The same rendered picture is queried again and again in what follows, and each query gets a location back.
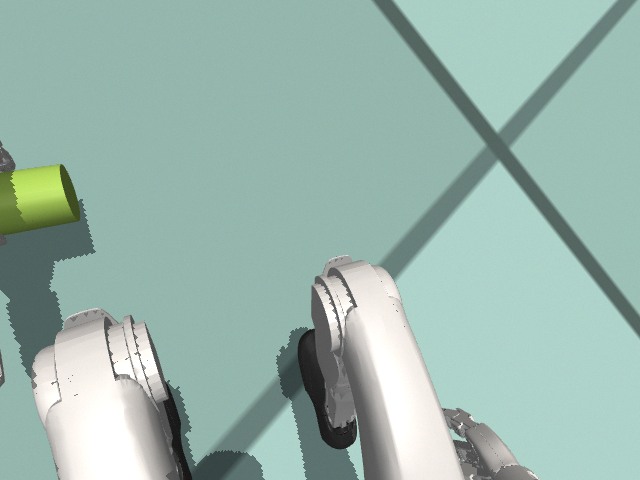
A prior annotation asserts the right robot foot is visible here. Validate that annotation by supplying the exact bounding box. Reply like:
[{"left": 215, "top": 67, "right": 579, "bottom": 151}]
[{"left": 298, "top": 329, "right": 357, "bottom": 449}]

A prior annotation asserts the right robot hand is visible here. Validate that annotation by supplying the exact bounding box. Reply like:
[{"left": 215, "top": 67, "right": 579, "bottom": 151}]
[{"left": 442, "top": 408, "right": 520, "bottom": 480}]

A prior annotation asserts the bottle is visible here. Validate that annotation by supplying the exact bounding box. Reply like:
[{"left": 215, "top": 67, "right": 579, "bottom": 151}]
[{"left": 0, "top": 164, "right": 80, "bottom": 235}]

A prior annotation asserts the left robot foot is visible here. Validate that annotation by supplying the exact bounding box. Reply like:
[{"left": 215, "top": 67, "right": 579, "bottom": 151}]
[{"left": 163, "top": 382, "right": 192, "bottom": 480}]

